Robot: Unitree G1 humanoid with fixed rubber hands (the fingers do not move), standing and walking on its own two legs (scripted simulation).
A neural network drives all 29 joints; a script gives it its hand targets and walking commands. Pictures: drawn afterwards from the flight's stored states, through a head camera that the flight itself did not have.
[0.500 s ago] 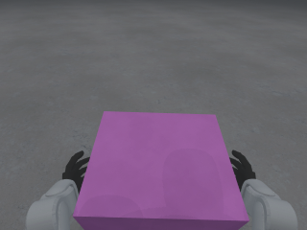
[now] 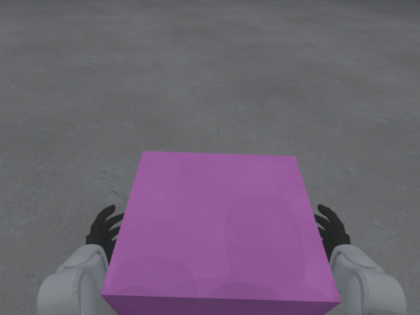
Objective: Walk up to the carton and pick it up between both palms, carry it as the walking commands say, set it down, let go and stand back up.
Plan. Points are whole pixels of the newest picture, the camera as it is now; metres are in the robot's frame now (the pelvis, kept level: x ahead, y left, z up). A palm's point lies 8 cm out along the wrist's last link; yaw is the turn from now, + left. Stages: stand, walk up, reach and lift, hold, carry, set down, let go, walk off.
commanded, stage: carry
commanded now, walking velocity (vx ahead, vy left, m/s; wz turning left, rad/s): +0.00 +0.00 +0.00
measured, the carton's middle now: (215, 250) +0.28 +0.00 +0.00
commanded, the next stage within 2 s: none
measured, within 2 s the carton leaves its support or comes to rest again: neither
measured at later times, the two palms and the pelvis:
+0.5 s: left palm (102, 253) +0.23 +0.20 +0.07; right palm (334, 251) +0.24 -0.20 +0.08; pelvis +0.00 +0.00 +0.00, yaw +0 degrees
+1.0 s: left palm (87, 283) +0.18 +0.20 +0.07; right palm (339, 282) +0.19 -0.19 +0.08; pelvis -0.04 +0.01 -0.01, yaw +0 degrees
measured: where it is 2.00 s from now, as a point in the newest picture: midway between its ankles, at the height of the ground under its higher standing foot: outside the picture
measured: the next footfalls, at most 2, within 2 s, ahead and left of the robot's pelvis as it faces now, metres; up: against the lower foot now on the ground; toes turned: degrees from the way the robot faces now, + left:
right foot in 1.56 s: -0.16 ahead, -0.06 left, +0.00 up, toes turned -7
left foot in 1.90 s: -0.29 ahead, +0.17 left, +0.00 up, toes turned +10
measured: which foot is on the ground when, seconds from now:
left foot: down 0.00-1.00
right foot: down 0.00-1.00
